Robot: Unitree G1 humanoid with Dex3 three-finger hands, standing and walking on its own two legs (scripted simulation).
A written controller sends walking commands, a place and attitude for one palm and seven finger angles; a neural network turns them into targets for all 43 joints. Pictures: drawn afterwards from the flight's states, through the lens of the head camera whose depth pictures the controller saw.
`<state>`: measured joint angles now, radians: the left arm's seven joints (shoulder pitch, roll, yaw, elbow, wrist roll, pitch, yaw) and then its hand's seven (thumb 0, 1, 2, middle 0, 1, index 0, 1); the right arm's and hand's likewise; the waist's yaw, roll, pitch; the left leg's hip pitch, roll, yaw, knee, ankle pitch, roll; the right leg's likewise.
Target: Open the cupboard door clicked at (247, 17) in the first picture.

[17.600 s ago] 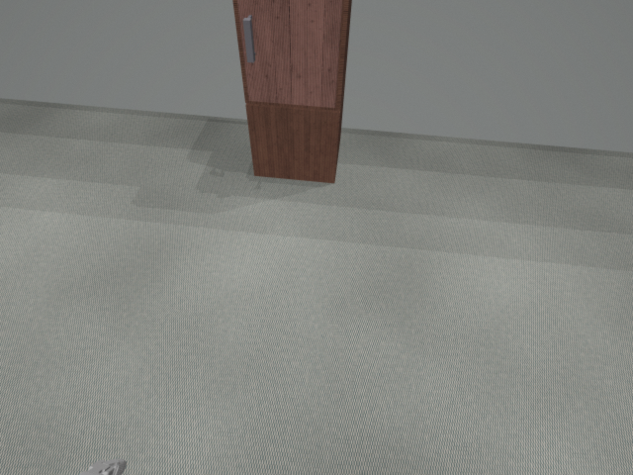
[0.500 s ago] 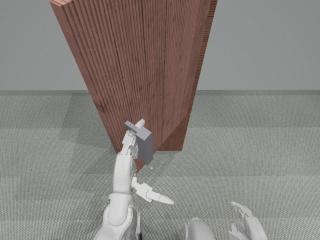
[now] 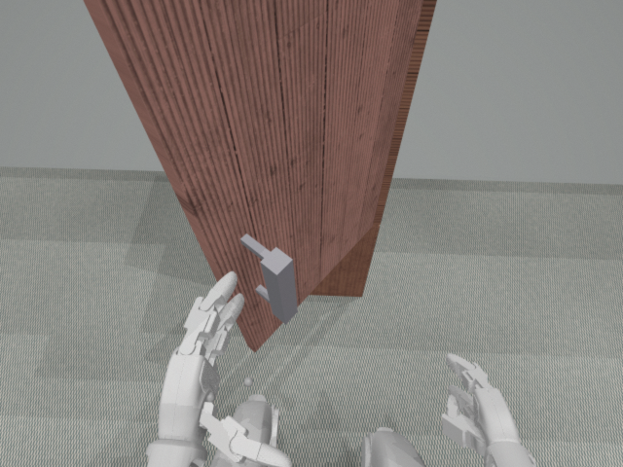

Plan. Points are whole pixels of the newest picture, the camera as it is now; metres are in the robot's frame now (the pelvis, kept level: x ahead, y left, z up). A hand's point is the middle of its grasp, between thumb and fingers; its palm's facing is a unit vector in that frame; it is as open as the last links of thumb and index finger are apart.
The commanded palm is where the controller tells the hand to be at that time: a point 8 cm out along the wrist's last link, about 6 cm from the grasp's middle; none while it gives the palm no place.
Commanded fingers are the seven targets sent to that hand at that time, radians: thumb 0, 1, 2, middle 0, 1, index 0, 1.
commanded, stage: slide the hand sideways off the handle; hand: left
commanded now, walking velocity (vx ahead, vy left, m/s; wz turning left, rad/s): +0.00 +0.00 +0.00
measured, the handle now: (268, 280) +0.34 +0.08 +0.04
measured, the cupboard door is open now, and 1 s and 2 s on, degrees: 52 52 52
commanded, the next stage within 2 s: draw the hand back to the body in 0.26 s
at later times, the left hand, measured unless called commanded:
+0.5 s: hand (210, 399) +0.19 +0.12 +0.07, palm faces -0.03 -1.00 -0.04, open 16.3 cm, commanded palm +0.16 +0.18 +0.08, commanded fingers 0.00 -0.50 0.30 -0.15 -0.30 -0.15 -0.30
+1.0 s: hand (81, 376) +0.19 +0.20 +0.16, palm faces +0.10 -0.95 -0.28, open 15.4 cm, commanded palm +0.16 +0.25 +0.19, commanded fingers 0.00 -0.05 0.50 -0.17 -0.30 -0.17 -0.30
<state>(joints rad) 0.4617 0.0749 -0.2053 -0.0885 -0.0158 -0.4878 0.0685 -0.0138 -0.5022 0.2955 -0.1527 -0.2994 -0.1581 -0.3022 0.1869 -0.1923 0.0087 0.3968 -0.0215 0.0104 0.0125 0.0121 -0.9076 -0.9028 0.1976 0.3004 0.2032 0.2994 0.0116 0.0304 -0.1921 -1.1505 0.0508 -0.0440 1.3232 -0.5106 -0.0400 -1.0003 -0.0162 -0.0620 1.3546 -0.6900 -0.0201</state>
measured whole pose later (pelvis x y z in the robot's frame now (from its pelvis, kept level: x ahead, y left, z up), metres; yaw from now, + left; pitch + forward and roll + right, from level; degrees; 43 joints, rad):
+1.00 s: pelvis +0.02 +0.02 +0.07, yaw +0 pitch +8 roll -2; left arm 0.68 0.31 0.07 -0.42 -0.08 -0.12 0.03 -0.01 -0.34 0.36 -0.16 -0.30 -0.16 -0.30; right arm 0.28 -0.21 0.02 0.41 0.04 0.00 -0.13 0.01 -0.91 -0.90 0.20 0.30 0.20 0.30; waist 0.02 0.05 -0.16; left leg -0.72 0.06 -0.02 0.98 -0.41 -0.02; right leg -0.56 0.00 -0.05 0.95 -0.54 0.01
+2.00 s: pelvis +0.04 +0.01 +0.13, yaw -2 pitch -4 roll +0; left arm 0.47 0.34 0.34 -0.41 -0.07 -0.07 0.12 0.01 0.88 0.89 -0.21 -0.30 -0.21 -0.30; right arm 0.20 -0.22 0.02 0.62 0.00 -0.09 -0.10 0.01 -0.91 -0.90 0.20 0.30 0.20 0.30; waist 0.06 0.05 0.01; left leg -0.17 0.05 0.03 0.45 -0.22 -0.02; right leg -0.03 -0.01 -0.02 0.41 -0.31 0.00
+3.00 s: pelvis -0.09 +0.04 +0.11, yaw +2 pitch -1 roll -2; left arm 0.57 0.39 0.42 -0.57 -0.03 -0.23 0.16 0.01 0.88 0.89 -0.21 -0.30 -0.22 -0.30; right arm 0.19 -0.22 -0.01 0.62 -0.01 -0.06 -0.07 0.01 -0.91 -0.90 0.20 0.30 0.21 0.30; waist 0.03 0.02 0.05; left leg -0.44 0.00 0.01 0.64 -0.28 0.00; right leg -0.35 0.02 0.03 0.57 -0.20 0.03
